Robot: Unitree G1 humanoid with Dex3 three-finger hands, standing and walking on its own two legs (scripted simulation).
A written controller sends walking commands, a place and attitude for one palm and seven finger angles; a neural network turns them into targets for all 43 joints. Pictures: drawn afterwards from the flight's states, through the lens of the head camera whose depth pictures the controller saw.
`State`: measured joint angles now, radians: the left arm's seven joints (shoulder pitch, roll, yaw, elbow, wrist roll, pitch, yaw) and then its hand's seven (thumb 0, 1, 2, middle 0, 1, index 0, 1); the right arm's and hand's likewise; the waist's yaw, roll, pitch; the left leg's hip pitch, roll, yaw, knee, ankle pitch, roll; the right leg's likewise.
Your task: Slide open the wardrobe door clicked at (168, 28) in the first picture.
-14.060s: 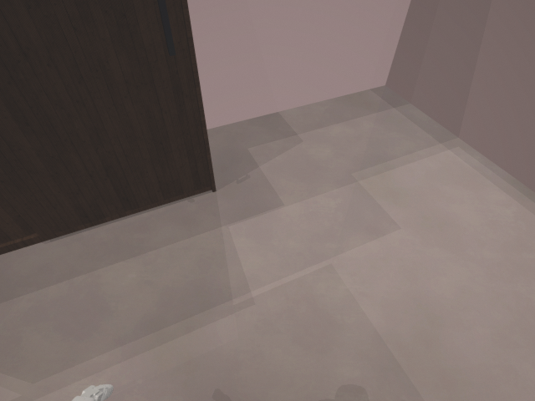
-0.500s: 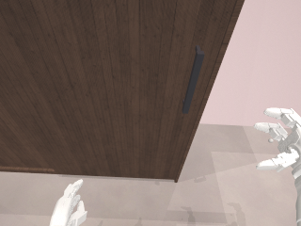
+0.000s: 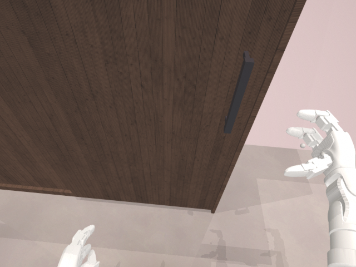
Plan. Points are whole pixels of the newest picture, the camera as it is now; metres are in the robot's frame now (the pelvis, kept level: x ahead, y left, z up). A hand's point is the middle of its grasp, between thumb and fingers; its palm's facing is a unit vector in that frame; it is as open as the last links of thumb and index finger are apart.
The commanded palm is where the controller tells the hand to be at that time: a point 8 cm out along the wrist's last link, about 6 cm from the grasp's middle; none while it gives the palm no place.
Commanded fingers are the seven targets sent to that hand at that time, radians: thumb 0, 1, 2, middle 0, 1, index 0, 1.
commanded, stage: move the hooked fingers beside the handle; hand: right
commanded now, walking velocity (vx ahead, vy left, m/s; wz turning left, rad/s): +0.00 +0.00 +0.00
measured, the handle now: (235, 96) +0.53 -0.12 +0.11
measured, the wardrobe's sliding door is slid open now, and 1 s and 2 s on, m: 0.00 0.00 0.00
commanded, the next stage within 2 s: feel for the door with the fingertips in 1.70 s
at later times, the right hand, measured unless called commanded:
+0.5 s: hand (277, 125) +0.41 -0.20 +0.13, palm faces +0.05 +1.00 +0.00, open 14.0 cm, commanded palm +0.39 -0.25 +0.13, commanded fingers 0.00 0.50 -0.30 0.30 1.20 0.30 1.20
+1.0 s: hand (261, 107) +0.47 -0.18 +0.12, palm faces +0.03 +1.00 +0.02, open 14.0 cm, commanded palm +0.44 -0.24 +0.12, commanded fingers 0.00 0.50 -0.30 0.30 1.20 0.30 1.20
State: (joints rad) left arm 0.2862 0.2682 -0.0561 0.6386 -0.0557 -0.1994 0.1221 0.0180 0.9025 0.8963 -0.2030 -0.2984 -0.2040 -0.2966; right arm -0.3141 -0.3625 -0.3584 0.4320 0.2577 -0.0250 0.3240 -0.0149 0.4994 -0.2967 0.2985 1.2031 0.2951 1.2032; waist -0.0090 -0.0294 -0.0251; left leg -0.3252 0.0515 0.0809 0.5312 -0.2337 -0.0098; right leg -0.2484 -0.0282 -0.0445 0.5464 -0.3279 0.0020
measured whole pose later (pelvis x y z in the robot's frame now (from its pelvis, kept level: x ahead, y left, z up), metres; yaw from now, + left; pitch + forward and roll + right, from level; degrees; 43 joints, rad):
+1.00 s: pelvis +0.00 +0.00 -0.01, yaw +2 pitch +10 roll +0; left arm 0.39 0.28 -0.03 0.68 -0.03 -0.06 0.06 0.01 0.90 0.90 -0.20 -0.30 -0.20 -0.30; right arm -0.83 -0.40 -0.36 1.05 0.14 -0.24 0.21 -0.01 0.50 -0.30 0.30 1.20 0.30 1.20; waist 0.09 -0.01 -0.05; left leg -0.53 0.04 0.06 0.61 -0.25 -0.01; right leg -0.45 -0.04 -0.06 0.65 -0.36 0.00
